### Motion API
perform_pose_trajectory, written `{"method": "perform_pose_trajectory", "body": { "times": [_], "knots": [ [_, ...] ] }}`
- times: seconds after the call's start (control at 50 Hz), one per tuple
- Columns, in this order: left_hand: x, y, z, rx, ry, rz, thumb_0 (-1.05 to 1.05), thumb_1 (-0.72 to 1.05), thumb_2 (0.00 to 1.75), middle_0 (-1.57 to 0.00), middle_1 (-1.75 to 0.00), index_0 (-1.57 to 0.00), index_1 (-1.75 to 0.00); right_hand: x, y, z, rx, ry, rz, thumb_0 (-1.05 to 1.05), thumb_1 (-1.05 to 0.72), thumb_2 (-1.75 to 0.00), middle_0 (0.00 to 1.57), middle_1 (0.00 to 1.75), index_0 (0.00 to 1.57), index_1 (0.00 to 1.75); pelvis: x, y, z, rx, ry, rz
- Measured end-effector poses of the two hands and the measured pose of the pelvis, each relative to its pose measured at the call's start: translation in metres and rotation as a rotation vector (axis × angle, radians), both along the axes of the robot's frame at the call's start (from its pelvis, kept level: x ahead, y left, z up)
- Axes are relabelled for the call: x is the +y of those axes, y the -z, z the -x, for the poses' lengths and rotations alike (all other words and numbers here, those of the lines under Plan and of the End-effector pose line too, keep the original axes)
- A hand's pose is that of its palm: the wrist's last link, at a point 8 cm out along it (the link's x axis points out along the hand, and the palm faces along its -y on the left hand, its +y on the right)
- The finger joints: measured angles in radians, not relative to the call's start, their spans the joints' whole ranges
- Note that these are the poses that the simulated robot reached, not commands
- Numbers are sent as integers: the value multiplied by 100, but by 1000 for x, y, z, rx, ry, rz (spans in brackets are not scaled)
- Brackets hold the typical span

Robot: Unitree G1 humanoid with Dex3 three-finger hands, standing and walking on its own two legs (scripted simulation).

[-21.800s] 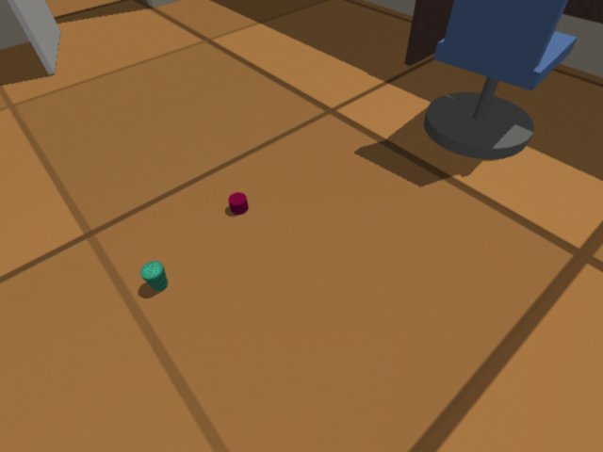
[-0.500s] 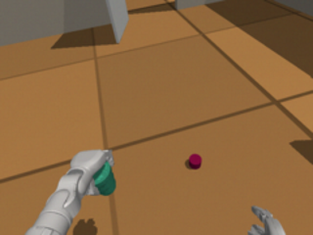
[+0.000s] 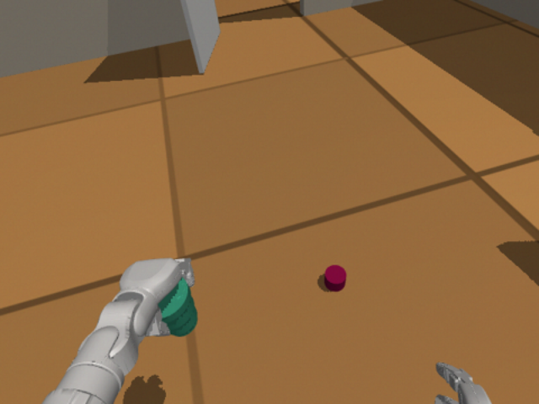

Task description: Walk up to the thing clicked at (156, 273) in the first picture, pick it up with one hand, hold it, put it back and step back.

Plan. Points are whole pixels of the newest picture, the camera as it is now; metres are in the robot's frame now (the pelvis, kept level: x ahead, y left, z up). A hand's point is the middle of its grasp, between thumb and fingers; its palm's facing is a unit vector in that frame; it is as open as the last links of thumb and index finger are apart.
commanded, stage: crouch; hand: left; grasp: from above
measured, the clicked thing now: (174, 309) +0.30 +0.22 -0.08
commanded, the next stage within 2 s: lower in 1.96 s
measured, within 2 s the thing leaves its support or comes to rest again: neither
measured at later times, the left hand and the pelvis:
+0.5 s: hand (181, 321) +0.32 +0.24 -0.19, palm faces -0.41 +0.03 -0.91, open 10.4 cm; pelvis -0.04 +0.00 -0.09, yaw +1 degrees
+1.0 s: hand (203, 337) +0.38 +0.26 -0.42, palm faces -0.44 +0.00 -0.90, open 10.4 cm; pelvis -0.07 +0.02 -0.29, yaw -1 degrees
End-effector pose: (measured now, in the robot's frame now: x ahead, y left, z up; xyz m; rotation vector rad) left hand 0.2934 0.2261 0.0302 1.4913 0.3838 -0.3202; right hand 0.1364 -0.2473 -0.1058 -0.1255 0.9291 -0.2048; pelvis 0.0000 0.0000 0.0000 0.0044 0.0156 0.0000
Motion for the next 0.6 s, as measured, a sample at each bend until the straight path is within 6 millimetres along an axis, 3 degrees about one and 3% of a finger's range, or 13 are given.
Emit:
{"method": "perform_pose_trajectory", "body": {
  "times": [0.14, 0.3, 0.42, 0.6],
  "knots": [
    [0, 14, 1, 10, 2, 1, 2, -10, 76, -54, -98, -51, -93, -1, 0, 2, 8, -1, 6, 1, -91, -90, 20, 30, 20, 30, 0, 2, 1, 13, -4, 0],
    [5, 64, -1, 23, 10, -31, 1, -10, 78, -53, -99, -50, -94, -9, 17, 19, 80, -22, 49, 1, -90, -90, 20, 30, 20, 30, -2, 19, 12, 101, -18, 5],
    [11, 116, -20, -17, 23, -75, 1, -10, 80, -52, -99, -50, -94, -23, 55, 52, 164, -16, 102, 1, -91, -90, 20, 30, 20, 30, 1, 58, 26, 232, -25, 20],
    [16, 210, -50, -32, 12, -93, 1, -9, 79, -52, -99, -49, -95, -31, 137, 123, 318, 46, 149, 1, -91, -90, 20, 30, 20, 30, 9, 137, 48, 415, -20, 43]
  ]
}}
